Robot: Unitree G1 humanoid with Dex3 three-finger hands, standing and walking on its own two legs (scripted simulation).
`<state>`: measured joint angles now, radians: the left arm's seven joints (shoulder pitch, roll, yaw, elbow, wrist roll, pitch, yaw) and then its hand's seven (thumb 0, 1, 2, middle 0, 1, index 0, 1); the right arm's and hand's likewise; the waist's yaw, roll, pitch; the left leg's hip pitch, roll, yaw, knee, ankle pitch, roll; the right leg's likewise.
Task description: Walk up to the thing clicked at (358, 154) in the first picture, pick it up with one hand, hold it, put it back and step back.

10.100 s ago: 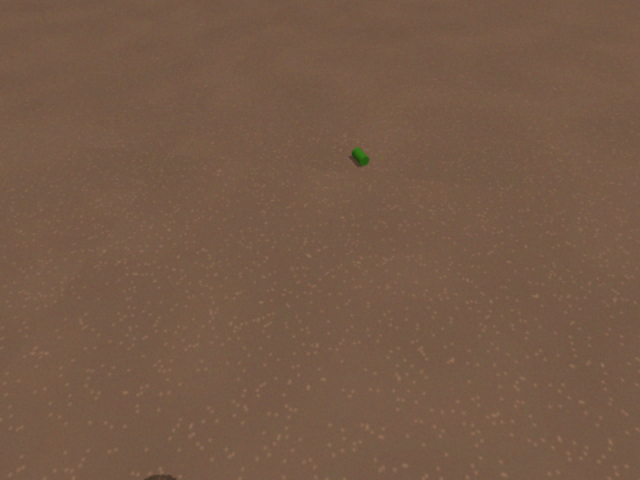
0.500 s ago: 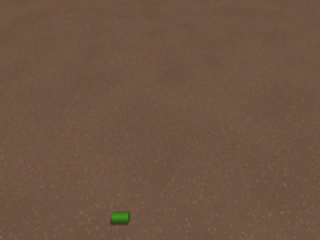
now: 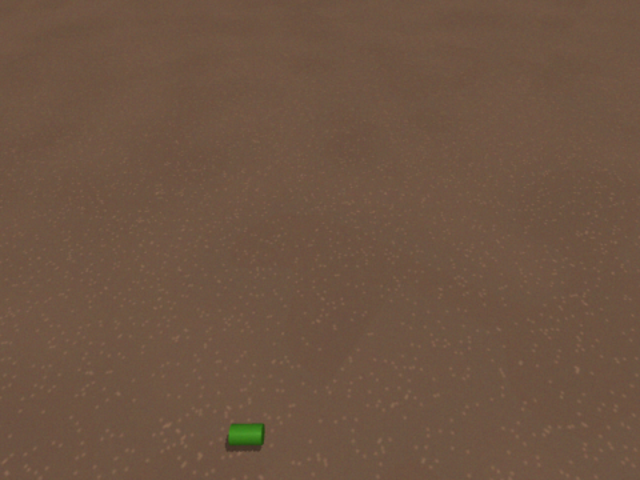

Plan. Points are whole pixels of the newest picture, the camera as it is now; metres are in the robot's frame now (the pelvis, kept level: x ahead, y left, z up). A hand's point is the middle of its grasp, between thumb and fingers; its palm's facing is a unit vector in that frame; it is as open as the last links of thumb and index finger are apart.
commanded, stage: walk up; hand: left
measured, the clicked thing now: (247, 434) +0.42 +0.25 -0.75
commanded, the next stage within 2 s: stand in 0.42 s
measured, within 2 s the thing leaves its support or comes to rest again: neither
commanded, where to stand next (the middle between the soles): +0.03 +0.01 m, yaw +1 degrees
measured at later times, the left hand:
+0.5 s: hand out of the picture +0.09 +0.25 -0.15, palm faces -0.04 -0.93 -0.36, open 7.3 cm
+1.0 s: hand out of the picture +0.08 +0.24 -0.15, palm faces -0.02 -0.94 -0.35, open 7.3 cm
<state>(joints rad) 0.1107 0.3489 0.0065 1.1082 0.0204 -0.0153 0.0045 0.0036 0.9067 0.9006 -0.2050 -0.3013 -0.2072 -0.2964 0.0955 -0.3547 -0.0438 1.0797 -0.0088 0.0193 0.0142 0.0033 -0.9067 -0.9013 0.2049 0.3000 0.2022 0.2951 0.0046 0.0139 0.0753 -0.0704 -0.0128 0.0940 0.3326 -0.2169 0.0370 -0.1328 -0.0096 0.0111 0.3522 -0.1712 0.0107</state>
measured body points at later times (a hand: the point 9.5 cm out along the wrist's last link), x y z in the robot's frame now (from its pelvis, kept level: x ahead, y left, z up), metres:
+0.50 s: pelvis +0.00 +0.00 +0.00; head +0.01 -0.01 +0.45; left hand +0.09 +0.30 -0.13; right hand +0.08 -0.31 -0.13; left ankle -0.02 +0.09 -0.75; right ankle +0.01 -0.13 -0.75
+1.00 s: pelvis +0.02 -0.02 +0.00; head +0.02 -0.02 +0.45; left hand +0.08 +0.28 -0.13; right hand +0.09 -0.32 -0.13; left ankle -0.02 +0.09 -0.75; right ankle +0.01 -0.13 -0.75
